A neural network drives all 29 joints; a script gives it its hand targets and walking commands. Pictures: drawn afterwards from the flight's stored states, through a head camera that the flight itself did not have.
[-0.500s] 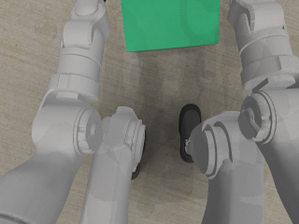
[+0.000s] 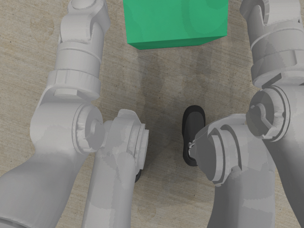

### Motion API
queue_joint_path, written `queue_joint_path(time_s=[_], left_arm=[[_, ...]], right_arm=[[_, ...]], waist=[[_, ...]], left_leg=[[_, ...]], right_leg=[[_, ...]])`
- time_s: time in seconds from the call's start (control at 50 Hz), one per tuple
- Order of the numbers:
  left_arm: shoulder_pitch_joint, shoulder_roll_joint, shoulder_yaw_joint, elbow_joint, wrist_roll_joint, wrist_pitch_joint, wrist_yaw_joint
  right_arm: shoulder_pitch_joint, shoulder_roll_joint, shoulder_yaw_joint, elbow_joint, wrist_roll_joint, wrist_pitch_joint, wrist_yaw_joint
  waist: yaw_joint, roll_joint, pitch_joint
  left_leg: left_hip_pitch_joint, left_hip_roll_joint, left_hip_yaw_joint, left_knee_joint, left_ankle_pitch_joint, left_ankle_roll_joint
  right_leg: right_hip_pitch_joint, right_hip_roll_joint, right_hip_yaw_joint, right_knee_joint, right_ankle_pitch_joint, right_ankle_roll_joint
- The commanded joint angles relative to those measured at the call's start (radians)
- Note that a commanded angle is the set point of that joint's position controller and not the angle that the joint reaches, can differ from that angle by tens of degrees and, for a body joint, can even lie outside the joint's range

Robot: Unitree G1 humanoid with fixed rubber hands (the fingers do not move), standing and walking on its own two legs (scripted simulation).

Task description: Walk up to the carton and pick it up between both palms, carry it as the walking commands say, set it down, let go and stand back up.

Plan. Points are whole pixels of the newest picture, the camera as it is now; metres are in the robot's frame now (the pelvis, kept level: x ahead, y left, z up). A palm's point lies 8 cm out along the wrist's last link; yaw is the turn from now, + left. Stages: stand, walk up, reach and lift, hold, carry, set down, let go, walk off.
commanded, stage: set down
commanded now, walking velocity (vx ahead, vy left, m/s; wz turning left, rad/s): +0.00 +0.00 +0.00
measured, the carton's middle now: out of the picture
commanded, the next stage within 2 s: none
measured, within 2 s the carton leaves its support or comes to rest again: neither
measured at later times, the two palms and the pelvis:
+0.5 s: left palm out of the picture +0.56 +0.11 -0.16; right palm out of the picture +0.57 -0.17 -0.15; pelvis +0.01 +0.00 +0.00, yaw +0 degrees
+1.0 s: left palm out of the picture +0.56 +0.11 -0.16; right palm out of the picture +0.57 -0.17 -0.16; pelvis +0.00 +0.00 +0.00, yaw +0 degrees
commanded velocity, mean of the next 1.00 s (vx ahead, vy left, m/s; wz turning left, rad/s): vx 0.00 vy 0.00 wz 0.00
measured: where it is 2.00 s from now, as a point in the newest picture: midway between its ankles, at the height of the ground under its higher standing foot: (162, 154)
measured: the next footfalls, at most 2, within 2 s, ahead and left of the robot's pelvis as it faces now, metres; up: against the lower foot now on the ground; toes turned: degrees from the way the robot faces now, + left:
none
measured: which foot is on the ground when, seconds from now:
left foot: down 0.00-1.00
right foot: down 0.00-1.00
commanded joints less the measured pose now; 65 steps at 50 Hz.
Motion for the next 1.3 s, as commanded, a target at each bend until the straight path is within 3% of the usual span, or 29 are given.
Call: queue_joint_path(time_s=[0.0,0.48,0.94,1.06,1.16,1.22,1.28], left_arm=[[-0.534,-0.940,-0.421,-0.037,-0.078,-0.003,-0.291],[-0.372,-0.892,-0.333,0.070,0.027,0.018,-0.308],[-0.336,-0.760,-0.243,0.111,0.085,0.005,-0.296],[-0.306,-0.576,-0.190,0.116,0.089,-0.019,-0.246],[-0.234,-0.189,-0.107,0.133,0.080,-0.063,-0.137],[-0.201,0.101,-0.113,0.118,0.011,-0.113,-0.036],[-0.282,0.184,-0.191,0.082,-0.107,-0.157,0.015]], right_arm=[[-0.313,0.971,0.257,-0.023,0.074,-0.015,0.256],[-0.185,0.905,0.184,0.059,0.005,-0.009,0.280],[-0.188,0.775,0.125,0.091,-0.027,-0.034,0.248],[-0.158,0.585,0.070,0.105,-0.039,-0.061,0.201],[-0.118,0.153,-0.022,0.114,-0.044,-0.114,0.091],[-0.136,-0.145,-0.007,0.059,0.016,-0.175,-0.011],[-0.238,-0.164,0.060,0.042,0.116,-0.208,-0.051]], waist=[[-0.034,0.019,-1.050],[-0.025,0.044,-0.822],[-0.009,0.039,-0.794],[-0.008,0.030,-0.835],[0.000,0.002,-0.914],[0.003,-0.032,-1.025],[-0.002,-0.062,-1.181]], left_leg=[[0.238,-0.021,-0.100,-0.274,0.330,-0.043],[0.163,-0.017,-0.111,-0.281,0.263,-0.047],[0.176,-0.003,-0.098,-0.266,0.227,-0.055],[0.216,0.007,-0.094,-0.266,0.237,-0.064],[0.278,0.023,-0.089,-0.273,0.260,-0.076],[0.311,0.031,-0.098,-0.269,0.339,-0.083],[0.300,0.043,-0.099,-0.251,0.447,-0.083]], right_leg=[[0.792,0.107,0.024,-0.015,0.295,-0.028],[0.654,0.094,0.030,-0.025,0.206,-0.031],[0.664,0.084,0.032,-0.021,0.168,-0.015],[0.680,0.076,0.027,-0.021,0.173,-0.001],[0.744,0.069,0.023,-0.026,0.187,0.020],[0.836,0.059,0.028,-0.025,0.269,0.023],[0.902,0.040,0.034,-0.002,0.410,0.015]])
